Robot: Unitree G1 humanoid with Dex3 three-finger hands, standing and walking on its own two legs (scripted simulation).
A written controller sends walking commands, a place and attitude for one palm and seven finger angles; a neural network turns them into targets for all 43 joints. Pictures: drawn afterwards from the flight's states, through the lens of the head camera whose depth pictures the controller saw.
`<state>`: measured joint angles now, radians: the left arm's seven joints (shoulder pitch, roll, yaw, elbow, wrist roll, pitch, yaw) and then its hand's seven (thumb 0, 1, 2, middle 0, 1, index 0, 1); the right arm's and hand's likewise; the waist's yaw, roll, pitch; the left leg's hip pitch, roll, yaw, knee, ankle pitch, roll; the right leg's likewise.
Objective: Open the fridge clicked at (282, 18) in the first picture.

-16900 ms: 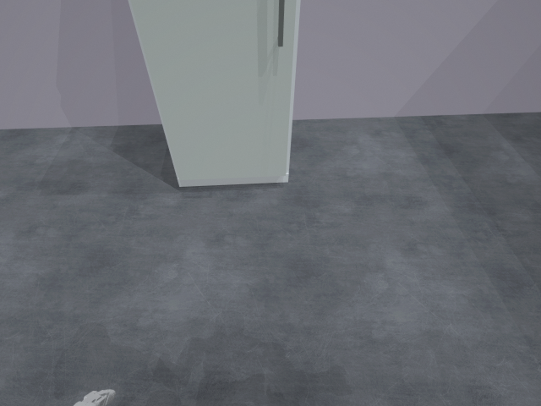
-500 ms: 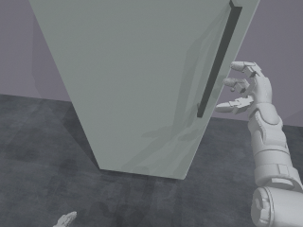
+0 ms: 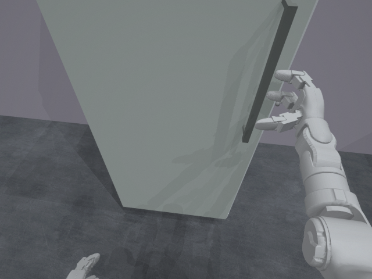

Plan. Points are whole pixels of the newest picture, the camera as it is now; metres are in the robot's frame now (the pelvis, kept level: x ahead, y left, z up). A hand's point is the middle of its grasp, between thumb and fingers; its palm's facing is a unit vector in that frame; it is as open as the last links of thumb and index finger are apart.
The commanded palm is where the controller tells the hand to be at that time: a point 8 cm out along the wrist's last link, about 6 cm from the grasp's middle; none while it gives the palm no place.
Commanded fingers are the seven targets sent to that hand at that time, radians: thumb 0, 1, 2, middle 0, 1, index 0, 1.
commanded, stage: feel for the door with the fingertips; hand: right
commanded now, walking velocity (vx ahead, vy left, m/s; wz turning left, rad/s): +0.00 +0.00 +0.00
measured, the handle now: (261, 85) +0.51 -0.12 +0.18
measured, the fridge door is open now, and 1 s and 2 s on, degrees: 0 0 0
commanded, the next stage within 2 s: slide the fingers in behind the handle in 0.16 s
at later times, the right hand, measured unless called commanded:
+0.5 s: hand (276, 101) +0.46 -0.14 +0.17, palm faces +0.02 +1.00 +0.01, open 13.9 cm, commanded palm +0.43 -0.19 +0.16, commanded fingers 0.00 0.50 -0.30 0.30 1.20 0.30 1.20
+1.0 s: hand (267, 101) +0.46 -0.13 +0.17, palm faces +0.02 +1.00 +0.02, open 14.0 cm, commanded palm +0.43 -0.18 +0.16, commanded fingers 0.00 0.50 -0.30 0.30 1.20 0.30 1.20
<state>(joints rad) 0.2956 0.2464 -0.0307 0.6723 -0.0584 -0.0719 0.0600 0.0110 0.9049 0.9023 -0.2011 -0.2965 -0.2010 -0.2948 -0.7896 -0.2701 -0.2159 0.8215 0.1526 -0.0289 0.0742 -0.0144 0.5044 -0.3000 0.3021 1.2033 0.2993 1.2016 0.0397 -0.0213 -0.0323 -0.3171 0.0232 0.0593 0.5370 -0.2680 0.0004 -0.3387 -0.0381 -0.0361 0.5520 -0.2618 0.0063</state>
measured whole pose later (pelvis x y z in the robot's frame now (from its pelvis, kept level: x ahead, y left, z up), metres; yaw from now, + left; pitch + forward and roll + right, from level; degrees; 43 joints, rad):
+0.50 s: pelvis +0.00 +0.00 +0.00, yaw +1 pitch +4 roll +1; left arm 0.37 0.25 -0.01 0.69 -0.05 -0.08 0.04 0.01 0.91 0.90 -0.20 -0.30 -0.20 -0.29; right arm -0.82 -0.29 -0.24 0.89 0.14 -0.11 0.08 -0.01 0.50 -0.30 0.34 1.23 0.32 1.21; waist 0.06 -0.02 -0.04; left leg -0.36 0.02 0.04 0.55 -0.27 0.00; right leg -0.38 -0.04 -0.05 0.58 -0.27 0.00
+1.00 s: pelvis +0.00 +0.00 +0.00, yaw +0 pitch +4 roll +0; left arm 0.30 0.24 -0.02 0.67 -0.05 -0.07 0.04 0.01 0.91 0.90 -0.20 -0.30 -0.20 -0.29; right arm -0.82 -0.24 -0.21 0.86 0.14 -0.06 0.03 -0.01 0.50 -0.30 0.30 1.21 0.30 1.20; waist 0.05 -0.02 -0.04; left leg -0.34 0.02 0.05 0.55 -0.28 0.00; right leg -0.36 -0.04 -0.04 0.57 -0.27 0.00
